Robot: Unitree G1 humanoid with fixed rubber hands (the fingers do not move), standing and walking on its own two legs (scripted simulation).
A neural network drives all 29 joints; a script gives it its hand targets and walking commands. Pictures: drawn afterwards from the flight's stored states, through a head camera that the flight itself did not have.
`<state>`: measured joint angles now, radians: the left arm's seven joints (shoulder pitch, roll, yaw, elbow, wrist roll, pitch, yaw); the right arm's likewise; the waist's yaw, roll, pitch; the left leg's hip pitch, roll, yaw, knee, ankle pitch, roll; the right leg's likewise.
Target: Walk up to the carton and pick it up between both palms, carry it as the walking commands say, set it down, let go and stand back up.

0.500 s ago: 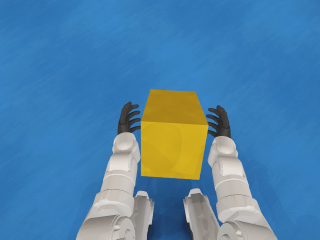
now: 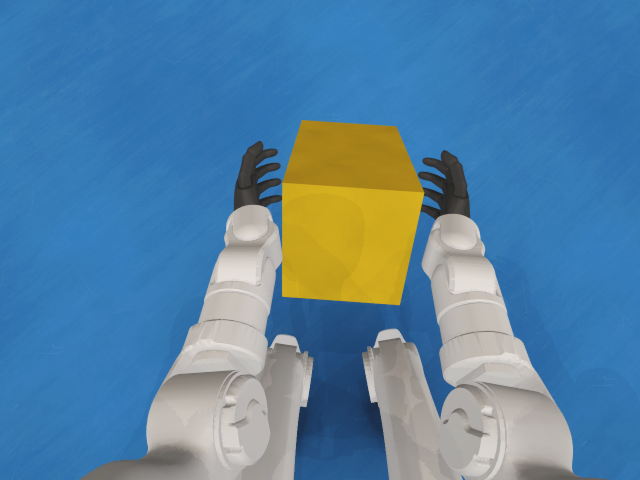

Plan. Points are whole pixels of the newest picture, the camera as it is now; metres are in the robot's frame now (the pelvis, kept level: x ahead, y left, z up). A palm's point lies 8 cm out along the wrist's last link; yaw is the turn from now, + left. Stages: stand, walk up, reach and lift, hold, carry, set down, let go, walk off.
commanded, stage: set down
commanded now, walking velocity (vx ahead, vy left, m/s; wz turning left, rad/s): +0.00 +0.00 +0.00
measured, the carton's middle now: (345, 202) +0.49 -0.03 -0.21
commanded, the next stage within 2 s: none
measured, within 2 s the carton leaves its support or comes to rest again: neither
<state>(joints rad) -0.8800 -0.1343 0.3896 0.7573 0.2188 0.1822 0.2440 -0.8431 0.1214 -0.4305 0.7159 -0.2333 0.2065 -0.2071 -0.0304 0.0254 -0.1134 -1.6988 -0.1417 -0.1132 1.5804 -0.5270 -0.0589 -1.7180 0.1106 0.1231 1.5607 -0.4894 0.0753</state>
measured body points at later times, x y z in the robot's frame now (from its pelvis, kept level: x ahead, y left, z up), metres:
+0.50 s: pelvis -0.02 +0.00 -0.07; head +0.27 -0.02 +0.28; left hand +0.49 +0.09 -0.17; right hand +0.46 -0.16 -0.18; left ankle +0.08 +0.13 -0.52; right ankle +0.10 -0.14 -0.52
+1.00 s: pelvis -0.02 +0.00 -0.12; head +0.31 -0.01 +0.18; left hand +0.51 +0.09 -0.26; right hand +0.49 -0.16 -0.26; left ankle +0.08 +0.13 -0.52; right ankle +0.10 -0.14 -0.52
